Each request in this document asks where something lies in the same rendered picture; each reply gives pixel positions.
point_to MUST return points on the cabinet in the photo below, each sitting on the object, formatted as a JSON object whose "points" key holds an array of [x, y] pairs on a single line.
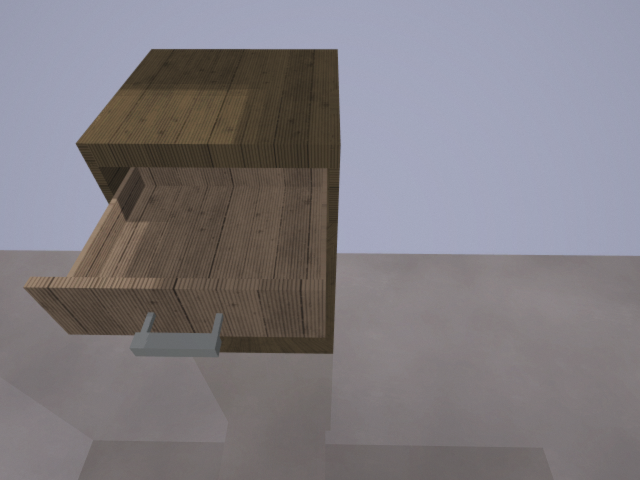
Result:
{"points": [[228, 108]]}

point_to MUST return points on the handle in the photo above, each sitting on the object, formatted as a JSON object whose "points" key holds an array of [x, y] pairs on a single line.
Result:
{"points": [[146, 343]]}

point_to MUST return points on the drawer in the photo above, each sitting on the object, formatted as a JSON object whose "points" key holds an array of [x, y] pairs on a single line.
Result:
{"points": [[187, 243]]}

